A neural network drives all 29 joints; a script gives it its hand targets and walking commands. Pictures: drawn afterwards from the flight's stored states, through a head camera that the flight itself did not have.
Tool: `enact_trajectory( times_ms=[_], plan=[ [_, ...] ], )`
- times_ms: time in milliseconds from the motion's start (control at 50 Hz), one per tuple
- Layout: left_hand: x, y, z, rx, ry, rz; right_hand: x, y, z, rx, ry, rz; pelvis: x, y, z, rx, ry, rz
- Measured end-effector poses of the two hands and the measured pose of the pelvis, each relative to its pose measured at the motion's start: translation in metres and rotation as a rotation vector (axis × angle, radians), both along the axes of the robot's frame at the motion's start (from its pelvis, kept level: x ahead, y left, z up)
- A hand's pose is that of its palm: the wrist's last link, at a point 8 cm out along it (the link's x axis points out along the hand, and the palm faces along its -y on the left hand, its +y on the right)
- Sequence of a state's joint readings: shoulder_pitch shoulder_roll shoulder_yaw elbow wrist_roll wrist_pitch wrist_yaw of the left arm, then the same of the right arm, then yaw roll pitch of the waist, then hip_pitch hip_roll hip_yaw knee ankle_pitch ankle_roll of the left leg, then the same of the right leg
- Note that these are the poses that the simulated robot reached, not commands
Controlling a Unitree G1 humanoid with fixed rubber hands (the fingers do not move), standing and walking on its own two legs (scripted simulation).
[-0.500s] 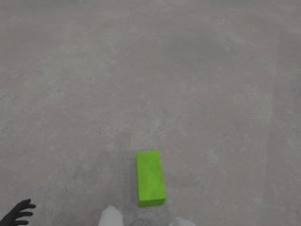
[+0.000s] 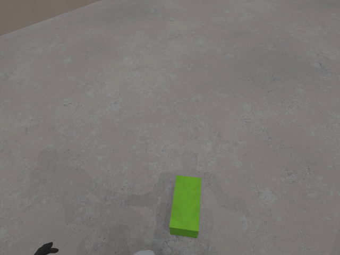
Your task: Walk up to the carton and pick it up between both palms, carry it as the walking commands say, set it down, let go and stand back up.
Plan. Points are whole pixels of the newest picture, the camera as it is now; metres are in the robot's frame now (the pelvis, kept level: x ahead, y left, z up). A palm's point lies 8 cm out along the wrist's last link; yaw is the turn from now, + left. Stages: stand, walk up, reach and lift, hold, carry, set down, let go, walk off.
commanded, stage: walk up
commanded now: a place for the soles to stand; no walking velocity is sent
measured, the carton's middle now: (186, 205) +0.48 -0.01 -0.70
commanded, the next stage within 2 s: none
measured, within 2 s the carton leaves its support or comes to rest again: neither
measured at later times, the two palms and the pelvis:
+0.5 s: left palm out of the picture +0.10 +0.35 -0.10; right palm out of the picture +0.16 -0.28 -0.08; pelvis +0.02 +0.03 +0.01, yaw +3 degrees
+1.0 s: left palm out of the picture +0.13 +0.36 -0.09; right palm out of the picture +0.13 -0.26 -0.08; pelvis +0.03 +0.05 +0.02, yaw +1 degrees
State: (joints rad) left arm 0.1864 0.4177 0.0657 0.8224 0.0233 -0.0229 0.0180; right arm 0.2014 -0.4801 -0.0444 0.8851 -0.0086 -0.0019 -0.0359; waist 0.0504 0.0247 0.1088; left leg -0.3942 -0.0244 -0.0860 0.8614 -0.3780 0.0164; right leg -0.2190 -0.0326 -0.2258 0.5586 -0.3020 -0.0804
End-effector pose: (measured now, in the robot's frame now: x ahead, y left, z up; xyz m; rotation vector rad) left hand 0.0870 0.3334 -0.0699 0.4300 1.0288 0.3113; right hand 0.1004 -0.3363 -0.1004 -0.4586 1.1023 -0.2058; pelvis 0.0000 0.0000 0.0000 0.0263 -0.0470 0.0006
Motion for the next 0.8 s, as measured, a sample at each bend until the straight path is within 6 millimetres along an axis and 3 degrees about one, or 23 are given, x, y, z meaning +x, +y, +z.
enact_trajectory(
  times_ms=[140,240,360,560,660,800],
  plan=[
    [-0.043,0.013,-0.002,-0.002,0.073,0.071,0.0,0.013,0.0,0.013,0.05,0.026,-0.002,0.003,0.004,-0.012,-0.004,0.033],
    [-0.054,0.022,-0.017,-0.045,0.114,0.087,0.006,0.03,0.004,0.016,0.033,0.038,0.002,0.015,0.002,-0.026,0.006,0.054],
    [-0.032,0.015,-0.03,-0.115,0.098,0.067,0.021,0.043,0.012,0.017,-0.007,0.042,0.012,0.023,0.004,-0.025,0.01,0.057],
    [0.025,0.018,-0.024,-0.137,0.039,0.025,0.064,0.067,0.023,0.036,-0.077,0.041,0.028,0.037,0.011,-0.035,0.018,0.04],
    [0.041,0.027,-0.021,-0.126,0.034,0.01,0.065,0.073,0.022,0.039,-0.073,0.023,0.032,0.043,0.013,-0.033,0.019,0.031],
    [0.048,0.033,-0.02,-0.119,0.057,-0.009,0.05,0.074,0.019,0.039,-0.039,-0.015,0.033,0.048,0.014,-0.03,0.017,0.02]
  ],
)
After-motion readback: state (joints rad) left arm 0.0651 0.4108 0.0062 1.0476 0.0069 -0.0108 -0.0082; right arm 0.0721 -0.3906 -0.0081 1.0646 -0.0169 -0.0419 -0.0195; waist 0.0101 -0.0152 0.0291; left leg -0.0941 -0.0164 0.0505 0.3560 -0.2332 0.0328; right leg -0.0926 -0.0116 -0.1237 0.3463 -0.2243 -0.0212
